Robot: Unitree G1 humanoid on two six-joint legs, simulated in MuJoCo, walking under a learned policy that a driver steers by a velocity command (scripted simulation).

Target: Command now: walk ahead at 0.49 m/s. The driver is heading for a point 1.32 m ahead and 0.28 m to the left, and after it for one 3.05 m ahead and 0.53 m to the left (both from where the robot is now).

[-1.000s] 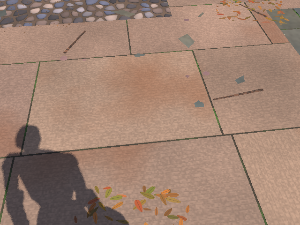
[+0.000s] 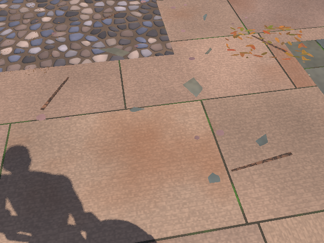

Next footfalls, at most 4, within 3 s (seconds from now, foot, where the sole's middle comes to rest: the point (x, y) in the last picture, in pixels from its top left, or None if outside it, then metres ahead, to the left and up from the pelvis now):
0.30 right None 0.34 -0.17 -0.78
0.86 left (146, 214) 0.65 0.08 -0.78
1.42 right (193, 153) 0.96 -0.16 -0.78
1.96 left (129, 125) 1.16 0.17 -0.78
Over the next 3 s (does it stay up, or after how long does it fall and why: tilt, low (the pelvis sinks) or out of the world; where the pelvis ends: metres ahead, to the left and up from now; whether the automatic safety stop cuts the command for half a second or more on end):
stays up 1.56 0.33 -0.02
